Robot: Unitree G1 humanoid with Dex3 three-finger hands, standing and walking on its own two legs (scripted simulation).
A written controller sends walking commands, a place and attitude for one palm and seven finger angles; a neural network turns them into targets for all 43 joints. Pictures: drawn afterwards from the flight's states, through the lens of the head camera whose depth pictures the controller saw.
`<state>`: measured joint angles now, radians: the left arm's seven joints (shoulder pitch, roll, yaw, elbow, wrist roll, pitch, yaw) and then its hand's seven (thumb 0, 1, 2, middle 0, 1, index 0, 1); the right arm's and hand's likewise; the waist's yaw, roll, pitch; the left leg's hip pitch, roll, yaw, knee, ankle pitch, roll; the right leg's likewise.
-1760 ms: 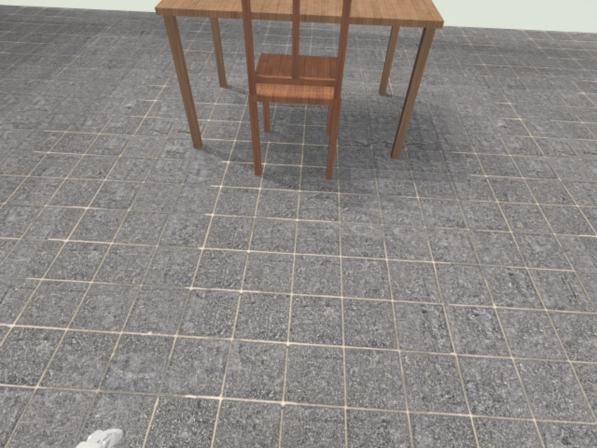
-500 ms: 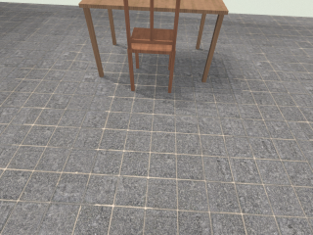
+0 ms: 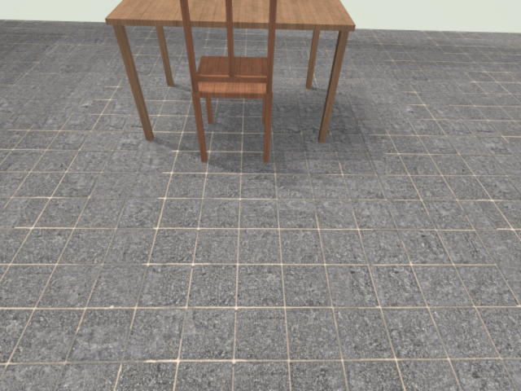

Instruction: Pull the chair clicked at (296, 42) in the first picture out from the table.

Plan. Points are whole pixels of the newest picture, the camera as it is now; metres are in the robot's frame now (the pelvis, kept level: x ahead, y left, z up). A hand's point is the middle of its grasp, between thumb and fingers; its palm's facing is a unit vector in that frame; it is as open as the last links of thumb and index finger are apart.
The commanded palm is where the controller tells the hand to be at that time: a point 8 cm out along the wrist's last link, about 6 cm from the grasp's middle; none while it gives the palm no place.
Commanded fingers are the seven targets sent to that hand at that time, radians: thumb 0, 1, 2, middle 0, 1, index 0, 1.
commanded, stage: walk to a spot facing it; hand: left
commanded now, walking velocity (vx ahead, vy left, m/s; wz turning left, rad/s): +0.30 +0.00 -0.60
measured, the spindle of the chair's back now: (230, 36) +1.49 +0.25 -0.05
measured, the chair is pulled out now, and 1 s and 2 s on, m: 0.00 0.00 0.00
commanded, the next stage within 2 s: none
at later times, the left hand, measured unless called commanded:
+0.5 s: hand out of the picture +0.16 +0.14 -0.17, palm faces -0.20 -0.97 -0.17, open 7.4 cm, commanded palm none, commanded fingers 0.00 0.90 0.90 -0.20 -0.30 -0.20 -0.30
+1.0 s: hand (221, 230) +0.52 +0.14 -0.17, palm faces -0.43 -0.89 -0.15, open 7.4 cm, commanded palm none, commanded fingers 0.00 0.90 0.90 -0.20 -0.30 -0.20 -0.30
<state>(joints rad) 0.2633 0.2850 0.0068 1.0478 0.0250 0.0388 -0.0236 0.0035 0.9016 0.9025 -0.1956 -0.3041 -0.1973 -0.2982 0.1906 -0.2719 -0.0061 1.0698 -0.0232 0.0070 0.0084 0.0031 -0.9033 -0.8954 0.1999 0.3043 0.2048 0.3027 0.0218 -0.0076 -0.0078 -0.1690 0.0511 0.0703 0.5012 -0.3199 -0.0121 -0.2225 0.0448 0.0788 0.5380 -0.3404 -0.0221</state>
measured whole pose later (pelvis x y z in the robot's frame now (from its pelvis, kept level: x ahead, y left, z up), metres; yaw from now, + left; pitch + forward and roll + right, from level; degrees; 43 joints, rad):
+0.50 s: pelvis +0.15 -0.03 +0.01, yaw -15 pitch +1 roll -1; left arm 0.39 0.17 0.03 1.03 0.03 -0.05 -0.01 0.00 0.90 0.90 -0.20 -0.30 -0.20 -0.30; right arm 0.13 -0.20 -0.05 0.95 -0.02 -0.02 0.03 0.01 -0.91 -0.90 0.20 0.30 0.20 0.30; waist 0.03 0.00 0.03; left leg -0.61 0.13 0.04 0.95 -0.20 -0.06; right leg -0.09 0.07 0.05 0.36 -0.28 -0.04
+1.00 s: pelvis +0.37 +0.00 +0.01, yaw -28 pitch -1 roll -2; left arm 0.21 0.23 0.08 1.00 0.04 0.02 -0.02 0.00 0.91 0.90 -0.19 -0.30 -0.19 -0.30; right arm 0.43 -0.15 -0.03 1.09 -0.02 -0.08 -0.03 -0.01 -0.93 -0.90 0.20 0.30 0.20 0.30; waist -0.01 -0.06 0.02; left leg -0.04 0.03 0.28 0.35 -0.30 0.07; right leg -0.66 -0.07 -0.01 1.16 -0.10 0.00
